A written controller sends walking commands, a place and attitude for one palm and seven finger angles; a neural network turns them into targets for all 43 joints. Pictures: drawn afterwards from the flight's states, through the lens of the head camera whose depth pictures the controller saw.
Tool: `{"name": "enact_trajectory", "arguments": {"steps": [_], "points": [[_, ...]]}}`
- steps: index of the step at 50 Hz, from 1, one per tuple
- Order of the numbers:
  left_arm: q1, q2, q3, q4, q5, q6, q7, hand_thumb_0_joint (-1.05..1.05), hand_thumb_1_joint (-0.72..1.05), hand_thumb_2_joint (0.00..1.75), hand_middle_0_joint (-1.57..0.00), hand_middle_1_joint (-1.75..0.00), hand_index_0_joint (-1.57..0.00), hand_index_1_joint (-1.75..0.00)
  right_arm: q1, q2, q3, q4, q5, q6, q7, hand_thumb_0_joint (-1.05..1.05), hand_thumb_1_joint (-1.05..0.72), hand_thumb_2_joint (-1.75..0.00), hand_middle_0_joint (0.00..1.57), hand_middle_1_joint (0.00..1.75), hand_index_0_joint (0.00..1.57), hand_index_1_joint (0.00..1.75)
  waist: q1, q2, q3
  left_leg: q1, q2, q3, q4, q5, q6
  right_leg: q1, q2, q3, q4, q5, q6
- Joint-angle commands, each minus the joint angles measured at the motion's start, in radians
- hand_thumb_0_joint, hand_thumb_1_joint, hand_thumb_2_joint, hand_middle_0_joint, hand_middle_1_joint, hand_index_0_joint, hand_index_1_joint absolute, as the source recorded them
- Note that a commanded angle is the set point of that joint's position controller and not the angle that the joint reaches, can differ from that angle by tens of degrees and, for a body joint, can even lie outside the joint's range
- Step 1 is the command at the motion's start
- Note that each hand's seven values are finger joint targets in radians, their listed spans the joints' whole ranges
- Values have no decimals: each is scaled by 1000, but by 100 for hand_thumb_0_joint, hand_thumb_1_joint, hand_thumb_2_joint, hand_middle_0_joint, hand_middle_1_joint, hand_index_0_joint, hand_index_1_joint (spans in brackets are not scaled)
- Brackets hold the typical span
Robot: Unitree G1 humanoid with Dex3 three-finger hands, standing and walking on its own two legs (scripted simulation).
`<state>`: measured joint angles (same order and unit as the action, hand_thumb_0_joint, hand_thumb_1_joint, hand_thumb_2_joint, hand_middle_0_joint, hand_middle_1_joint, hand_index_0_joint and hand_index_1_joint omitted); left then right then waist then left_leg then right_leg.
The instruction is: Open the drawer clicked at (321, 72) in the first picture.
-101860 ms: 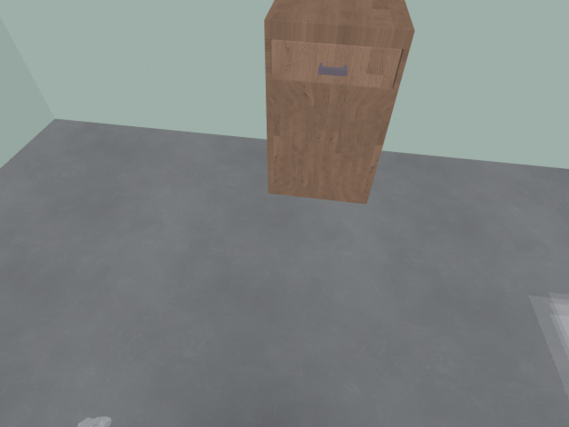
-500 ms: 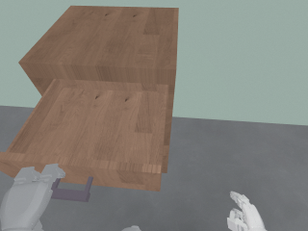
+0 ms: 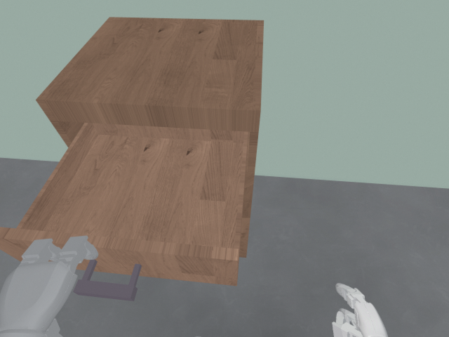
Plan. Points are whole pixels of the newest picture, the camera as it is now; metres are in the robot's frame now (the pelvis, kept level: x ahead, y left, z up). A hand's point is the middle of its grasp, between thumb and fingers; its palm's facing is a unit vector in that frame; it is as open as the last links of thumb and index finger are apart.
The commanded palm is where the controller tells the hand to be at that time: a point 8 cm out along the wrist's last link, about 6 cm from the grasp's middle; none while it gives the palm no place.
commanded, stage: lift the hand off the handle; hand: left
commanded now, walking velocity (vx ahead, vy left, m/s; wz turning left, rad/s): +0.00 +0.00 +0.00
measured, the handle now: (110, 278) +0.22 +0.24 -0.03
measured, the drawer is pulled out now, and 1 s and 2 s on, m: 0.30 0.30 0.30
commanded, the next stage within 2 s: draw the hand back to the body in 1.06 s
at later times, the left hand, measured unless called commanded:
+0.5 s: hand (61, 286) +0.17 +0.26 +0.07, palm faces +0.01 -0.07 -1.00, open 13.8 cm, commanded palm +0.15 +0.26 +0.13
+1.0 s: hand (37, 280) +0.17 +0.27 +0.11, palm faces +0.02 -0.06 -1.00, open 13.8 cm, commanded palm +0.15 +0.27 +0.16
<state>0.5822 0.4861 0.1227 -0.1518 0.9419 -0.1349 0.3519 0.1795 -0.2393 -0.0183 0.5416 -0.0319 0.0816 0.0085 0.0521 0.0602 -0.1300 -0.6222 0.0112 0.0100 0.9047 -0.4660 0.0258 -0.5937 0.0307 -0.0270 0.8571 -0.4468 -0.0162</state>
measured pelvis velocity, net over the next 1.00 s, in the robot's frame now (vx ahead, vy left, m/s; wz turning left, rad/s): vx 0.01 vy -0.01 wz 0.00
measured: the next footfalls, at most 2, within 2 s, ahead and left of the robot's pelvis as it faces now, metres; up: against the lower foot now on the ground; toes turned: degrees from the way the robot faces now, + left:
none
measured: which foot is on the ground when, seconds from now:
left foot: down 0.00-1.00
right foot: down 0.00-1.00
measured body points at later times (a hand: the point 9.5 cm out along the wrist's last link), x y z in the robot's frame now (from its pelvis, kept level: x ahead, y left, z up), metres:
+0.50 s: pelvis +0.01 -0.01 +0.01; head +0.02 -0.03 +0.46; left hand +0.17 +0.26 +0.13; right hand +0.20 -0.22 -0.08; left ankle -0.01 +0.10 -0.69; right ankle -0.01 -0.11 -0.69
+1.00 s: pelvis +0.01 -0.01 +0.02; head +0.02 -0.04 +0.47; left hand +0.16 +0.27 +0.17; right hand +0.21 -0.23 -0.06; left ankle -0.01 +0.10 -0.69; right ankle -0.01 -0.11 -0.69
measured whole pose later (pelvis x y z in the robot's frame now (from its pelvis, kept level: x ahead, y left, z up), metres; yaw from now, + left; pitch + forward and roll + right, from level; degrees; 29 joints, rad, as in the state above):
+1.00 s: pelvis +0.01 -0.01 +0.02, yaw +0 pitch +5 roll -1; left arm 0.66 0.56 0.20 -0.39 0.82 -0.10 0.20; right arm 0.17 -0.26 -0.02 0.51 0.00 0.09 0.00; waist 0.09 0.09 -0.09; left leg -0.40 0.02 0.01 0.71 -0.39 0.01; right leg -0.38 0.04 -0.02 0.66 -0.37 -0.02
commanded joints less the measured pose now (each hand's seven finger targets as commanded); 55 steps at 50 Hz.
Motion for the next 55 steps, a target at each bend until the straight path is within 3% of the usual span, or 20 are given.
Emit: {"name": "enact_trajectory", "arguments": {"steps": [1, 9, 13, 16, 17, 18, 22, 23, 29, 31, 33, 36, 41, 43, 47, 48, 51, 53, 54, 55], "points": [[-11, 181, 135, -241, -16, -11, 43, 0, -50, 30, -30, -120, -30, -120, -91, -109, -43, -167, -4, -51, -10, 0, -90, -90, 20, 30, 20, 30, -3, 32, -150, 199, 5, -13, -142, 337, 0, 22, -2, -10, -130, 273, -27], [37, 148, 108, -253, -17, 28, 27, 0, -50, 30, -30, -120, -30, -120, -97, -102, -42, -176, 8, -46, 2, 0, -90, -90, 20, 30, 20, 30, 5, 18, -121, 206, 13, -16, -169, 358, -4, 49, -2, -16, -145, 281, -25], [9, 174, 113, -293, -18, 53, 9, 0, -50, 30, -30, -120, -30, -120, -102, -107, -34, -188, 9, -40, 7, 0, -90, -90, 20, 30, 20, 30, 14, 8, -135, 225, 10, -12, -186, 343, -3, 71, -5, -7, -166, 278, -22], [16, 164, 100, -296, -21, 64, -5, 0, -50, 30, -30, -120, -30, -120, -105, -102, -31, -195, 16, -43, 3, 0, -90, -90, 20, 30, 20, 30, 8, -18, -98, 219, 12, -9, -201, 324, 1, 89, -9, -4, -183, 282, -20], [5, 174, 114, -309, -31, 64, -9, 0, -50, 30, -30, -120, -30, -120, -109, -104, -30, -194, 19, -44, 0, 0, -90, -90, 20, 30, 20, 30, 11, 4, -101, 226, 10, -8, -208, 325, -1, 105, -12, 4, -193, 291, -22], [7, 197, 129, -312, -24, 60, -15, 0, -50, 30, -30, -120, -30, -120, -102, -104, -27, -192, 13, -44, 1, 0, -90, -90, 20, 30, 20, 30, 23, 6, -112, 241, 6, -6, -205, 339, 2, 107, -9, 5, -195, 304, -22], [23, 179, 122, -332, -42, 60, -30, 0, -50, 30, -30, -120, -30, -120, -112, -102, -26, -194, 20, -45, -1, 0, -90, -90, 20, 30, 20, 30, 10, 2, -75, 247, 9, -6, -218, 343, 0, 125, -14, 17, -218, 327, -20], [23, 193, 132, -340, -41, 52, -35, 0, -50, 30, -30, -120, -30, -120, -108, -104, -25, -194, 14, -46, 1, 0, -90, -90, 20, 30, 20, 30, 22, 4, -87, 257, 6, -5, -217, 346, 2, 125, -12, 12, -219, 330, -19], [-27, 222, 155, -320, -54, 48, -52, 0, -50, 30, -30, -120, -30, -120, -112, -104, -25, -190, 19, -48, -13, 0, -90, -90, 20, 30, 20, 30, 7, -22, -38, 256, 0, -5, -234, 279, 7, 133, -19, 26, -257, 295, -12], [-61, 222, 150, -331, -56, 38, -63, 0, -50, 30, -30, -120, -30, -120, -112, -106, -25, -191, 18, -53, -16, 0, -90, -90, 20, 30, 20, 30, 7, -10, -45, 273, -2, -5, -238, 280, 8, 137, -23, 28, -267, 297, -12], [-20, 242, 177, -352, -66, 34, -72, 0, -50, 30, -30, -120, -30, -120, -105, -106, -26, -193, 16, -57, -17, 0, -90, -90, 20, 30, 20, 30, 33, 12, -122, 315, -6, 2, -233, 337, 8, 179, -25, 28, -265, 352, -13], [25, 238, 182, -346, -83, 43, -89, 0, -50, 30, -30, -120, -30, -120, -122, -105, -27, -194, 22, -45, -17, 0, -90, -90, 20, 30, 20, 30, 24, -21, -74, 292, -6, 1, -238, 358, 6, 204, -30, 45, -273, 426, -9], [20, 241, 190, -377, -104, 40, -109, 0, -50, 30, -30, -120, -30, -120, -130, -108, -26, -199, 25, -43, -19, 0, -90, -90, 20, 30, 20, 30, 24, -2, -51, 304, -4, 2, -258, 353, 6, 208, -33, 39, -292, 412, -6], [47, 284, 243, -387, -115, 35, -111, 0, -50, 30, -30, -120, -30, -120, -126, -112, -27, -200, 23, -43, -23, 0, -90, -90, 20, 30, 20, 30, 43, -11, -96, 328, -9, 5, -250, 373, 8, 232, -31, 39, -296, 438, -4], [65, 236, 220, -419, -135, 33, -117, 0, -50, 30, -30, -120, -30, -120, -142, -110, -33, -204, 30, -41, -23, 0, -90, -90, 20, 30, 20, 30, 29, -2, -43, 330, -1, 1, -263, 382, 3, 222, -32, 45, -313, 434, -7], [49, 276, 246, -421, -133, 27, -118, 0, -50, 30, -30, -120, -30, -120, -127, -114, -30, -202, 24, -40, -22, 0, -90, -90, 20, 30, 20, 30, 36, -22, -71, 338, -5, 2, -262, 383, 7, 224, -31, 26, -309, 425, -1], [53, 245, 219, -394, -127, 30, -125, 0, -50, 30, -30, -120, -30, -120, -131, -111, -35, -201, 28, -38, -21, 0, -90, -90, 20, 30, 20, 30, 27, -34, -21, 319, 3, -1, -277, 356, 4, 202, -32, 21, -315, 382, -1], [47, 249, 217, -412, -123, 24, -129, 0, -50, 30, -30, -120, -30, -120, -121, -116, -30, -204, 24, -41, -17, 0, -90, -90, 20, 30, 20, 30, 37, -5, -67, 346, 1, 1, -280, 376, 2, 205, -27, 9, -314, 369, -4], [55, 214, 182, -419, -127, 27, -130, 0, -50, 30, -30, -120, -30, -120, -126, -110, -33, -207, 27, -44, -18, 0, -90, -90, 20, 30, 20, 30, 26, -15, -43, 337, 6, 0, -282, 375, 2, 202, -30, 13, -314, 370, -4], [47, 239, 202, -430, -120, 21, -131, 0, -50, 30, -30, -120, -30, -120, -119, -116, -36, -205, 23, -42, -18, 0, -90, -90, 20, 30, 20, 30, 36, -12, -68, 350, 5, 1, -280, 383, 2, 199, -28, 9, -315, 367, -4]]}}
